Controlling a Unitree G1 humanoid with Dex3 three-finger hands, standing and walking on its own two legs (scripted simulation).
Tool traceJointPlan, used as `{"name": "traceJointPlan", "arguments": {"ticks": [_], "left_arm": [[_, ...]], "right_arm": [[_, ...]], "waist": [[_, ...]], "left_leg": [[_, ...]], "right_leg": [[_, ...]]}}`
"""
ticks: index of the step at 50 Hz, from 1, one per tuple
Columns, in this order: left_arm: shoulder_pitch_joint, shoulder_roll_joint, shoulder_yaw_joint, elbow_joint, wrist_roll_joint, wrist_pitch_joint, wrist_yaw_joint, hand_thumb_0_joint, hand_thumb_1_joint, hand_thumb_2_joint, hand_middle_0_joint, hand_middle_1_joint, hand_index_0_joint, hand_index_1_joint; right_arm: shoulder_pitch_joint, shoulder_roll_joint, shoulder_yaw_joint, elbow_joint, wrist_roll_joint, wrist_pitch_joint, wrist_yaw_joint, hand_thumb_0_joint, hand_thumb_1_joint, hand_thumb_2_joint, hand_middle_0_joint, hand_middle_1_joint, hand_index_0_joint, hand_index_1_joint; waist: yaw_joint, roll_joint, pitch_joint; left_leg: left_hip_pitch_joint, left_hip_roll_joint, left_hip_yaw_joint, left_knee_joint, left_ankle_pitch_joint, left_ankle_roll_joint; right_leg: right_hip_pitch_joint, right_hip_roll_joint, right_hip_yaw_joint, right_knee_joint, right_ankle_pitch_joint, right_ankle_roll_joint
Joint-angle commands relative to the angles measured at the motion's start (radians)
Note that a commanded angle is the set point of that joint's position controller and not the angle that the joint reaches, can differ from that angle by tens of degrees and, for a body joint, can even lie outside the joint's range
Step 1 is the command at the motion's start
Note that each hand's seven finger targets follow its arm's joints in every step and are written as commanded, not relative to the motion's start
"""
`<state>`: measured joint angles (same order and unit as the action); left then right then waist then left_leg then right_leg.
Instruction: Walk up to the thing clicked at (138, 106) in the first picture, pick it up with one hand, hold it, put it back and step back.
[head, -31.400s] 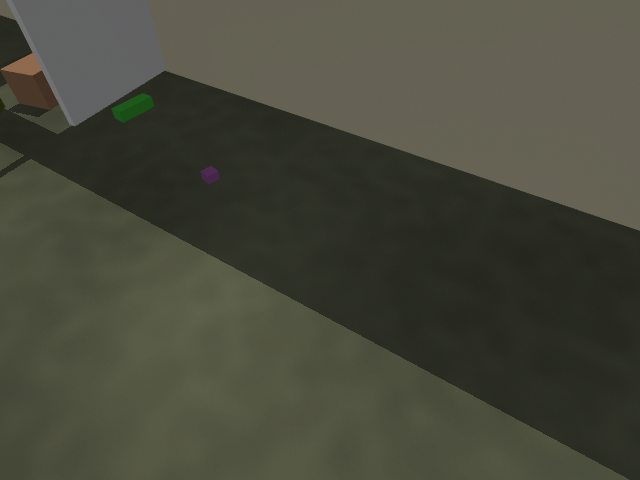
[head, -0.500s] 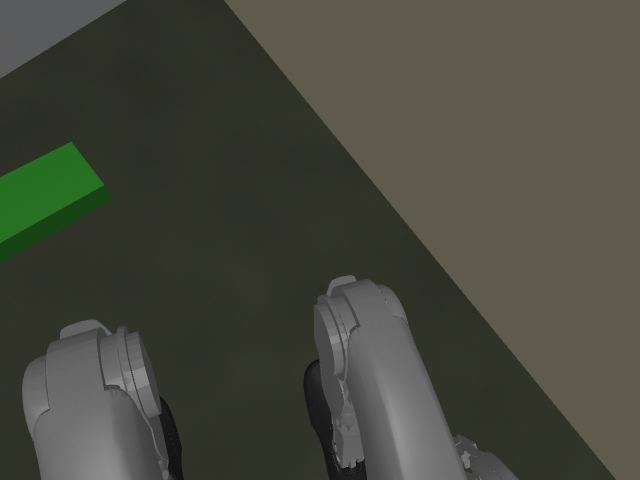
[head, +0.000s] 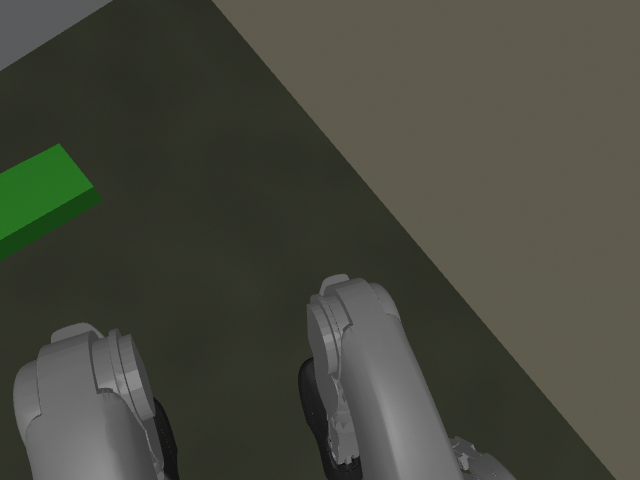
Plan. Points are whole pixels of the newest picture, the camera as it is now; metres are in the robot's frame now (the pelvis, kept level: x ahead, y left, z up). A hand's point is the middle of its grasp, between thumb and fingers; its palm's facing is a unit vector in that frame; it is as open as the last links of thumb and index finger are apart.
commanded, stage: rise first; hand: left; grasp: from above
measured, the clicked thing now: (5, 215) +0.48 +0.34 -0.28
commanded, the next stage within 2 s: approach in 0.12 s
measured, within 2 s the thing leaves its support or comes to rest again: neither
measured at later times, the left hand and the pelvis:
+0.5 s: hand out of the picture +0.46 +0.34 -0.16, palm faces -0.31 -0.23 -0.92, open 14.3 cm; pelvis +0.00 +0.00 +0.00, yaw +0 degrees
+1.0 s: hand out of the picture +0.45 +0.35 -0.17, palm faces -0.37 -0.26 -0.89, open 14.4 cm; pelvis +0.00 +0.00 +0.00, yaw +0 degrees
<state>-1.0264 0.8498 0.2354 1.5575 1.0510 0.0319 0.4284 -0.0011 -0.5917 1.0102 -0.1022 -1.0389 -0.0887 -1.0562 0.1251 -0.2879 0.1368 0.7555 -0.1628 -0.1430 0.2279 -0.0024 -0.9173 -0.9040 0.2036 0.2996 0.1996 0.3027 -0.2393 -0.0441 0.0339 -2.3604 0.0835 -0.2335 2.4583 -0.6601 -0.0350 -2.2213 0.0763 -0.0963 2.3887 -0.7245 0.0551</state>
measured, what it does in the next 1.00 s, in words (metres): stands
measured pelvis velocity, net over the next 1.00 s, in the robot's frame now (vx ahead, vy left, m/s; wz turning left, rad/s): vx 0.00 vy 0.00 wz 0.00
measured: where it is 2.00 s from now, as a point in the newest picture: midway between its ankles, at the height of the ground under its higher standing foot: (253, 465)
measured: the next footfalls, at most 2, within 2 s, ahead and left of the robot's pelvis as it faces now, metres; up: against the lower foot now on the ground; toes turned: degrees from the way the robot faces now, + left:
none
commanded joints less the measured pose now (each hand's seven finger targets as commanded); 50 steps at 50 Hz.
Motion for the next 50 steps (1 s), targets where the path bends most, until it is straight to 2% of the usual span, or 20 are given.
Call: {"name": "traceJointPlan", "arguments": {"ticks": [1, 3, 5, 7, 9, 11, 14, 16, 18, 22, 25, 26, 27, 30, 37, 39, 42, 44, 47, 50], "left_arm": [[-0.289, 0.278, 0.002, -0.162, 0.002, -0.011, 0.034, 0.0, -0.611, 1.009, -0.081, -1.036, -0.067, -1.049], [-0.274, 0.272, 0.007, -0.165, 0.005, -0.01, 0.037, 0.0, -0.606, 1.001, -0.083, -1.04, -0.072, -1.05], [-0.266, 0.258, -0.005, -0.148, 0.009, -0.011, 0.034, 0.0, -0.611, 1.011, -0.083, -1.034, -0.068, -1.049], [-0.262, 0.28, 0.013, -0.166, 0.012, -0.011, 0.038, 0.0, -0.611, 1.009, -0.081, -1.037, -0.067, -1.05], [-0.239, 0.26, 0.011, -0.154, 0.012, -0.008, 0.038, 0.0, -0.611, 1.01, -0.082, -1.034, -0.067, -1.047], [-0.267, 0.249, -0.005, -0.153, 0.007, -0.009, 0.042, 0.0, -0.611, 1.09, -0.083, -0.998, -0.033, -1.049], [-0.318, 0.235, -0.019, -0.203, 0.007, -0.009, 0.048, 0.0, -0.611, 1.037, -0.074, -1.014, -0.047, -1.04], [-0.345, 0.194, -0.059, -0.201, 0.014, -0.008, 0.047, 0.0, -0.611, 1.042, -0.075, -1.012, -0.046, -1.04], [-0.385, 0.169, -0.081, -0.203, 0.007, -0.005, 0.048, 0.0, -0.611, 1.04, -0.074, -1.02, -0.046, -1.047], [-0.432, 0.1, -0.127, -0.089, 0.002, 0.022, 0.064, 0.0, -0.611, 1.025, -0.074, -1.042, -0.055, -1.06], [-0.453, 0.133, -0.119, -0.023, 0.012, 0.047, 0.081, 0.0, -0.611, 1.022, -0.074, -1.05, -0.057, -1.065], [-0.501, 0.182, -0.091, -0.07, 0.017, 0.05, 0.091, 0.0, -0.611, 1.027, -0.074, -1.041, -0.055, -1.059], [-0.456, 0.184, -0.083, -0.014, 0.023, 0.065, 0.1, 0.0, -0.611, 1.019, -0.075, -1.054, -0.059, -1.068], [-0.474, 0.229, -0.059, -0.027, 0.034, 0.096, 0.11, 0.0, -0.611, 1.01, -0.073, -1.058, -0.059, -1.07], [-0.388, 0.302, -0.024, -0.043, -0.007, 0.143, 0.066, 0.0, -0.611, 0.987, -0.072, -1.042, -0.062, -1.048], [-0.334, 0.269, -0.046, -0.012, -0.02, 0.144, 0.037, 0.0, -0.611, 0.985, -0.072, -1.042, -0.062, -1.049], [-0.324, 0.26, -0.06, -0.04, -0.048, 0.115, 0.003, 0.0, -0.602, 0.982, -0.073, -1.045, -0.067, -1.049], [-0.336, 0.277, -0.057, -0.117, -0.042, 0.088, -0.01, 0.0, -0.61, 0.989, -0.072, -1.042, -0.063, -1.048], [-0.347, 0.244, -0.068, -0.162, -0.032, 0.042, -0.01, 0.0, -0.611, 1.001, -0.074, -1.035, -0.06, -1.046], [-0.364, 0.228, -0.071, -0.24, -0.017, 0.013, 0.008, 0.0, -0.611, 1.006, -0.075, -1.0, -0.056, -1.016]], "right_arm": [[0.2, -0.257, -0.078, -0.004, 0.002, -0.012, -0.008, 0.0, -0.911, -0.907, 0.199, 0.3, 0.2, 0.3], [0.201, -0.256, -0.078, 0.0, 0.003, -0.011, -0.008, 0.0, -0.912, -0.906, 0.199, 0.3, 0.199, 0.3], [0.199, -0.256, -0.079, 0.0, 0.004, -0.012, -0.007, 0.0, -0.912, -0.907, 0.199, 0.3, 0.199, 0.3], [0.2, -0.258, -0.078, 0.0, 0.003, -0.012, -0.007, 0.0, -0.91, -0.906, 0.199, 0.3, 0.2, 0.3], [0.194, -0.252, -0.08, -0.002, 0.006, -0.009, -0.006, 0.0, -0.91, -0.906, 0.199, 0.3, 0.2, 0.3], [0.197, -0.251, -0.081, -0.004, 0.005, -0.009, -0.004, 0.0, -0.917, -0.909, 0.199, 0.3, 0.199, 0.3], [0.209, -0.255, -0.083, 0.003, 0.004, -0.014, -0.005, 0.0, -0.903, -0.901, 0.2, 0.3, 0.2, 0.3], [0.214, -0.254, -0.085, 0.007, 0.003, -0.017, -0.005, 0.0, -0.904, -0.901, 0.2, 0.3, 0.199, 0.3], [0.22, -0.256, -0.092, 0.015, 0.006, -0.019, -0.006, 0.0, -0.905, -0.902, 0.2, 0.3, 0.199, 0.3], [0.245, -0.262, -0.079, 0.021, -0.006, -0.026, -0.006, 0.0, -0.906, -0.901, 0.2, 0.3, 0.199, 0.3], [0.246, -0.271, -0.063, 0.022, -0.012, -0.034, -0.008, 0.0, -0.905, -0.901, 0.2, 0.3, 0.199, 0.3], [0.252, -0.28, -0.057, 0.022, -0.011, -0.038, -0.011, 0.0, -0.905, -0.901, 0.2, 0.3, 0.2, 0.3], [0.245, -0.274, -0.052, 0.015, -0.015, -0.037, -0.009, 0.0, -0.907, -0.901, 0.2, 0.3, 0.199, 0.3], [0.227, -0.28, -0.036, -0.012, -0.012, -0.038, -0.006, 0.0, -0.906, -0.901, 0.2, 0.3, 0.199, 0.3], [0.21, -0.272, -0.019, -0.042, 0.007, -0.038, -0.015, 0.0, -0.902, -0.899, 0.2, 0.3, 0.199, 0.3], [0.212, -0.267, -0.021, -0.037, 0.007, -0.04, -0.015, 0.0, -0.902, -0.899, 0.2, 0.3, 0.199, 0.3], [0.221, -0.262, -0.02, -0.041, 0.006, -0.044, -0.018, 0.0, -0.899, -0.897, 0.2, 0.3, 0.2, 0.3], [0.227, -0.262, -0.024, -0.037, 0.008, -0.045, -0.019, 0.0, -0.9, -0.897, 0.2, 0.3, 0.2, 0.3], [0.233, -0.257, -0.033, -0.033, 0.007, -0.045, -0.019, 0.0, -0.902, -0.899, 0.2, 0.3, 0.2, 0.3], [0.243, -0.258, -0.047, -0.024, 0.008, -0.043, -0.021, 0.0, -0.899, -0.9, 0.2, 0.3, 0.199, 0.3]], "waist": [[-0.005, 0.355, -0.691], [0.005, 0.367, -0.686], [-0.006, 0.375, -0.666], [0.007, 0.392, -0.68], [0.015, 0.383, -0.687], [-0.005, 0.367, -0.676], [-0.015, 0.385, -0.697], [-0.041, 0.407, -0.692], [-0.045, 0.395, -0.699], [-0.09, 0.361, -0.657], [-0.09, 0.363, -0.66], [-0.078, 0.376, -0.672], [-0.071, 0.388, -0.669], [-0.069, 0.404, -0.718], [-0.038, 0.338, -0.737], [-0.056, 0.284, -0.66], [-0.061, 0.271, -0.645], [-0.05, 0.314, -0.678], [-0.061, 0.351, -0.669], [-0.049, 0.414, -0.708]], "left_leg": [[0.521, -0.01, 0.142, -0.212, 0.156, 0.055], [0.527, -0.012, 0.142, -0.223, 0.151, 0.051], [0.535, -0.01, 0.138, -0.226, 0.143, 0.049], [0.544, -0.011, 0.137, -0.235, 0.155, 0.046], [0.558, -0.012, 0.139, -0.236, 0.16, 0.046], [0.53, -0.011, 0.138, -0.225, 0.145, 0.05], [0.543, -0.011, 0.141, -0.225, 0.153, 0.049], [0.555, -0.009, 0.141, -0.221, 0.154, 0.047], [0.563, -0.007, 0.135, -0.229, 0.137, 0.044], [0.527, -0.008, 0.135, -0.222, 0.127, 0.048], [0.511, -0.008, 0.135, -0.224, 0.137, 0.05], [0.521, -0.009, 0.138, -0.222, 0.147, 0.052], [0.525, -0.008, 0.143, -0.225, 0.155, 0.05], [0.537, -0.007, 0.144, -0.224, 0.184, 0.055], [0.448, -0.009, 0.159, -0.206, 0.196, 0.073], [0.399, -0.012, 0.152, -0.206, 0.157, 0.08], [0.39, -0.011, 0.14, -0.211, 0.134, 0.076], [0.446, -0.009, 0.136, -0.214, 0.137, 0.067], [0.484, -0.008, 0.131, -0.22, 0.127, 0.055], [0.536, -0.008, 0.137, -0.219, 0.142, 0.046]], "right_leg": [[0.314, 0.027, -0.107, -0.26, 0.26, -0.073], [0.299, 0.025, -0.112, -0.253, 0.25, -0.076], [0.28, 0.026, -0.116, -0.251, 0.241, -0.078], [0.286, 0.024, -0.12, -0.242, 0.25, -0.081], [0.281, 0.023, -0.118, -0.244, 0.253, -0.081], [0.273, 0.026, -0.115, -0.252, 0.246, -0.078], [0.275, 0.025, -0.112, -0.256, 0.258, -0.077], [0.267, 0.024, -0.113, -0.255, 0.262, -0.078], [0.243, 0.028, -0.117, -0.259, 0.244, -0.082], [0.249, 0.031, -0.117, -0.281, 0.242, -0.077], [0.26, 0.036, -0.115, -0.278, 0.252, -0.076], [0.262, 0.03, -0.116, -0.275, 0.262, -0.074], [0.281, 0.034, -0.112, -0.272, 0.271, -0.076], [0.298, 0.036, -0.112, -0.262, 0.303, -0.075], [0.409, 0.042, -0.08, -0.281, 0.311, -0.058], [0.375, 0.041, -0.078, -0.289, 0.263, -0.056], [0.387, 0.044, -0.081, -0.292, 0.232, -0.058], [0.379, 0.041, -0.089, -0.28, 0.229, -0.066], [0.355, 0.041, -0.106, -0.268, 0.223, -0.075], [0.332, 0.037, -0.105, -0.267, 0.242, -0.079]]}}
